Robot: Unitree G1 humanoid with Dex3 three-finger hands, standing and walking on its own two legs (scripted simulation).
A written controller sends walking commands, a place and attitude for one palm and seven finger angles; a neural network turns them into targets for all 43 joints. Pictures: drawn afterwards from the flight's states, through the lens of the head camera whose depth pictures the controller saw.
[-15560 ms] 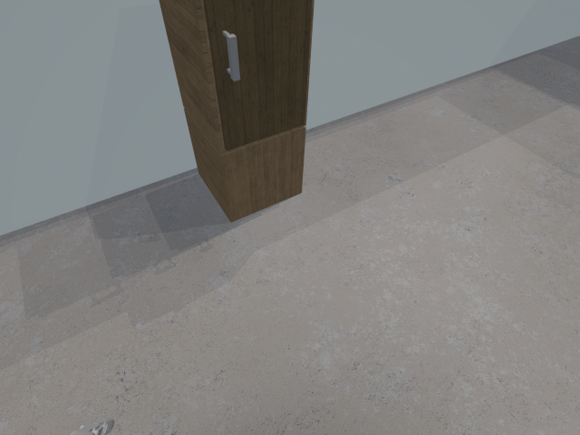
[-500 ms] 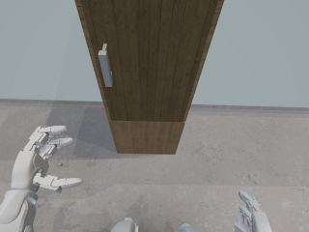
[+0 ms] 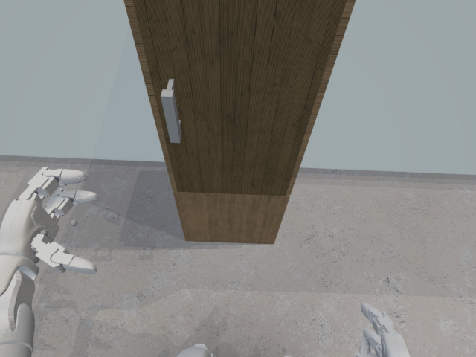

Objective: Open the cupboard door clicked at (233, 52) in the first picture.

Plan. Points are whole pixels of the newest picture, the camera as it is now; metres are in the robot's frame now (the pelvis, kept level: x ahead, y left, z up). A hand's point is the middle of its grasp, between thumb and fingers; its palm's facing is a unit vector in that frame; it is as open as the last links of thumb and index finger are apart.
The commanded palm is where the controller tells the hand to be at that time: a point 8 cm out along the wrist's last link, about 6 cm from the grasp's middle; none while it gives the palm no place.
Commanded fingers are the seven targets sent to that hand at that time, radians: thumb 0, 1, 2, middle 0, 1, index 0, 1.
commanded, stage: raise the hand with hooked fingers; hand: left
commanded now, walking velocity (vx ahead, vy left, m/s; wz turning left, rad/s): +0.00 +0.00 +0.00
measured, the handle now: (173, 111) +0.58 +0.19 +0.05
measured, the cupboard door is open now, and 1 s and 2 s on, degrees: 0 0 0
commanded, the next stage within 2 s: move the hooked fingers beside the handle in 0.48 s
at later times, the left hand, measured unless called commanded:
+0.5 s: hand (88, 223) +0.29 +0.25 +0.07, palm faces +0.07 -1.00 -0.02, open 14.0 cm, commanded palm +0.26 +0.30 +0.07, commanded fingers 0.00 -0.50 0.30 -0.30 -1.20 -0.30 -1.20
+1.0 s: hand (108, 189) +0.36 +0.25 +0.07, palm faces +0.05 -1.00 -0.01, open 14.0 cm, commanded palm +0.33 +0.30 +0.07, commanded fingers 0.00 -0.50 0.30 -0.30 -1.20 -0.30 -1.20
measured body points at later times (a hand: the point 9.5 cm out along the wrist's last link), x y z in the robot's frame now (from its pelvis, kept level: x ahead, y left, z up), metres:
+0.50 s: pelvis +0.00 -0.02 +0.00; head +0.04 -0.01 +0.45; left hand +0.28 +0.31 +0.08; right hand +0.15 -0.26 -0.08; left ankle +0.01 +0.09 -0.69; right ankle +0.00 -0.13 -0.69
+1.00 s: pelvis +0.00 -0.02 +0.00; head +0.07 -0.01 +0.44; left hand +0.35 +0.30 +0.07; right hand +0.12 -0.28 -0.10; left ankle +0.01 +0.09 -0.69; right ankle +0.00 -0.13 -0.69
